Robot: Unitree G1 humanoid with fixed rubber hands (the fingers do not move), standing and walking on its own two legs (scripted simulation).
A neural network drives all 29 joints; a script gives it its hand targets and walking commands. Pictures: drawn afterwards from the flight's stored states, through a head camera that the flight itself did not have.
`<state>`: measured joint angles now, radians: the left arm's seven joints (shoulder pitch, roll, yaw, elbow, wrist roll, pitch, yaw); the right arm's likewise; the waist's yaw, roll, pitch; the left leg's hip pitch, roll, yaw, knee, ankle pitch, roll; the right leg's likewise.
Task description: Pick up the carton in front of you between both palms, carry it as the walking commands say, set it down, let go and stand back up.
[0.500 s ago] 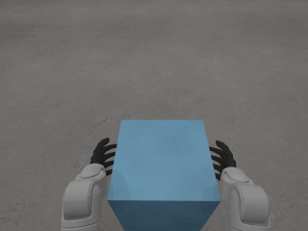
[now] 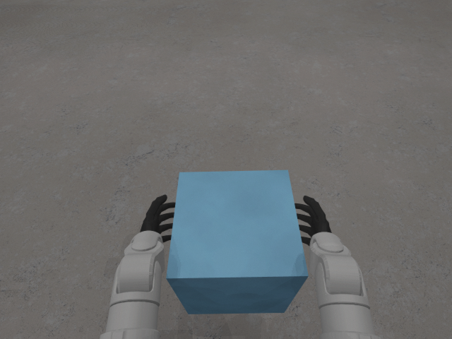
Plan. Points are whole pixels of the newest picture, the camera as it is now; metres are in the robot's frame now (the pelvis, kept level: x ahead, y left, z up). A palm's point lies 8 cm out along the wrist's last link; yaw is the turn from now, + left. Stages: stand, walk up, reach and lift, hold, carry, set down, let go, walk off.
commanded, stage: carry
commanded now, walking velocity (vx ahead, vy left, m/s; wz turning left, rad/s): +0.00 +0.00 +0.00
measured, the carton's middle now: (234, 246) +0.31 +0.00 -0.06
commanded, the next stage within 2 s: none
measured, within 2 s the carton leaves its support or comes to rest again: neither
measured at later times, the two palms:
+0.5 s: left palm (129, 256) +0.24 +0.18 +0.04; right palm (312, 261) +0.24 -0.12 +0.04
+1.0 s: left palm (119, 268) +0.22 +0.19 +0.04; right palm (308, 274) +0.22 -0.11 +0.04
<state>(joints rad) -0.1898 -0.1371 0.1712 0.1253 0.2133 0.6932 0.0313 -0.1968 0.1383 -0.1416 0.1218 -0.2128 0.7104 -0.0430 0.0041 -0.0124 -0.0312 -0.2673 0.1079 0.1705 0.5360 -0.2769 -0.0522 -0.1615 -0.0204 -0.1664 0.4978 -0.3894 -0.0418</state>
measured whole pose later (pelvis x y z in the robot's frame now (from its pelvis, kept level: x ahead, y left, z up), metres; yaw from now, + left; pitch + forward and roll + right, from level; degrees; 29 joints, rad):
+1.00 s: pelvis -0.07 +0.04 +0.00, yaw -1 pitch +3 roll +0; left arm -0.22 -0.14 0.18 0.14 0.23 0.73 0.03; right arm -0.22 0.14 -0.17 0.13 -0.22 0.74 -0.02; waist 0.00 0.00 -0.07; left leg -0.35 0.08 0.20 0.51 -0.20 0.02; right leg -0.27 -0.06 -0.15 0.52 -0.29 0.00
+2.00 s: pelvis -0.08 +0.03 +0.00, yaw +0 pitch +2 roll +0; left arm -0.21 -0.14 0.17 0.15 0.23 0.73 0.02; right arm -0.21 0.14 -0.17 0.14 -0.22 0.74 -0.02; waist 0.00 0.01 -0.08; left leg -0.36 0.09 0.19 0.52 -0.20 0.01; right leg -0.29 -0.05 -0.15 0.54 -0.29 -0.02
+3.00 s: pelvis -0.10 +0.05 +0.01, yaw -4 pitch -9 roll +0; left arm -0.29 -0.16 0.26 0.28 0.30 0.71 0.00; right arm -0.30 0.16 -0.25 0.30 -0.31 0.70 0.02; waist -0.01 -0.02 0.06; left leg -0.10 0.01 0.05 0.42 -0.16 0.01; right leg -0.05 0.00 -0.02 0.44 -0.23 -0.01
